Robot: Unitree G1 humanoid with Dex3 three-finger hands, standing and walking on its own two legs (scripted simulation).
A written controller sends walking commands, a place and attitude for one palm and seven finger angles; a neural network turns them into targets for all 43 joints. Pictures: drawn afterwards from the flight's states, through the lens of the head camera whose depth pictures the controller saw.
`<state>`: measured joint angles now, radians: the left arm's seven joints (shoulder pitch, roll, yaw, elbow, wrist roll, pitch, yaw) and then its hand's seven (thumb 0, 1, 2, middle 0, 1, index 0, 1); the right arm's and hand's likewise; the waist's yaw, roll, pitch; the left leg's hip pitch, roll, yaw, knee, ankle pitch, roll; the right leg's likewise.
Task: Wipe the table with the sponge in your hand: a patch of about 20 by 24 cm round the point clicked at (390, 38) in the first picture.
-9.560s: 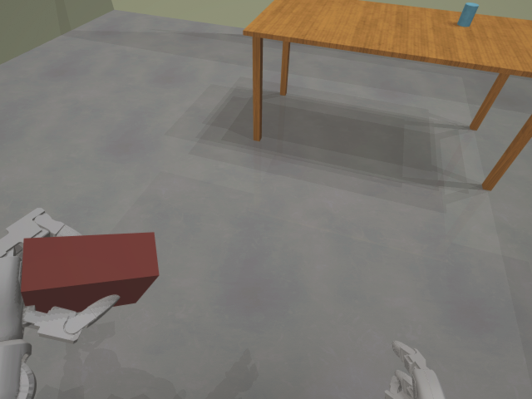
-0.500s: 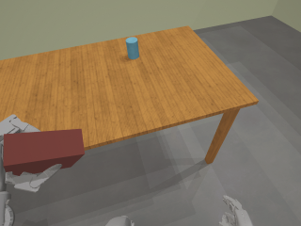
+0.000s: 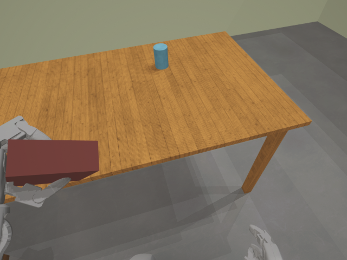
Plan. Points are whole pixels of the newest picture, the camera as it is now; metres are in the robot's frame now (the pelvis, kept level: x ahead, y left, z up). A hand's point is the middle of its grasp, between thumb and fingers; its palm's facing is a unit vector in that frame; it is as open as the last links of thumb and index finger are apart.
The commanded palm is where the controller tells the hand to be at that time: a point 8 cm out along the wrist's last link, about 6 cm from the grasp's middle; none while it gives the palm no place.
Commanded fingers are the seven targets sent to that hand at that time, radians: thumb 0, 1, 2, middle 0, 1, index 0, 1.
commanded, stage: come to a stop and stand still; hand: left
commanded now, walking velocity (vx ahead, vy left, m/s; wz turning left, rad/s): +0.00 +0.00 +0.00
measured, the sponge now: (64, 163) +0.23 +0.22 +0.16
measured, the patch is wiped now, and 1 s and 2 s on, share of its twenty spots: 0.00 0.00 0.00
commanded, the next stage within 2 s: look again from close up in 0.76 s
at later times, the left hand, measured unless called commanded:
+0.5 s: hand (14, 159) +0.22 +0.30 +0.18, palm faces +0.39 -0.85 -0.35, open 9.3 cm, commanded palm +0.17 +0.32 +0.19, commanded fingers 0.00 0.10 1.30 -1.20 -1.60 -1.20 -1.60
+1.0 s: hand (24, 157) +0.24 +0.30 +0.17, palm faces +0.36 -0.86 -0.36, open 9.3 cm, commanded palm +0.18 +0.33 +0.19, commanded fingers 0.00 0.10 1.30 -1.20 -1.60 -1.20 -1.60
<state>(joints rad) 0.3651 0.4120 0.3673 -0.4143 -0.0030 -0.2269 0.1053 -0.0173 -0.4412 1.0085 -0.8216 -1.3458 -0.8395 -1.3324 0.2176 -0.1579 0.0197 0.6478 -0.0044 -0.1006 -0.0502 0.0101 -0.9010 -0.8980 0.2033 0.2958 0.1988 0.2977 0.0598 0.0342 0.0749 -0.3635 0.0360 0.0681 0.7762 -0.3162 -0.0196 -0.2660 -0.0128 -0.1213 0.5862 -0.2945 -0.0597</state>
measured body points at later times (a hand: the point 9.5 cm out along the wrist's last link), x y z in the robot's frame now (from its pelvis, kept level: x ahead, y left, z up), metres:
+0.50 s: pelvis +0.01 +0.05 +0.01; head +0.03 +0.09 +0.46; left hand +0.20 +0.34 +0.20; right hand +0.19 -0.17 -0.05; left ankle +0.03 +0.10 -0.73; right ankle +0.02 -0.08 -0.73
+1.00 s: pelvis +0.01 +0.05 +0.01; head +0.04 +0.08 +0.46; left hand +0.21 +0.34 +0.18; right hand +0.19 -0.17 -0.06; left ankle +0.03 +0.10 -0.73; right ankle +0.02 -0.08 -0.73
